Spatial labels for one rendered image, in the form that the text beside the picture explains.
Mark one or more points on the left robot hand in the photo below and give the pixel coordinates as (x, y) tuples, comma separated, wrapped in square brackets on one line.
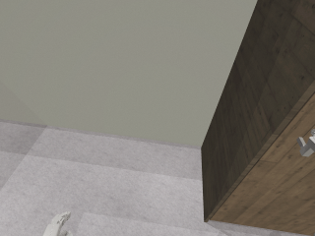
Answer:
[(57, 222)]

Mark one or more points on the handle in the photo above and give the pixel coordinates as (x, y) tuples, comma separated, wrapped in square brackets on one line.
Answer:
[(305, 150)]

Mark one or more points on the wardrobe door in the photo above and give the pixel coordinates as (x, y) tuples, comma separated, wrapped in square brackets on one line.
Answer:
[(278, 192)]

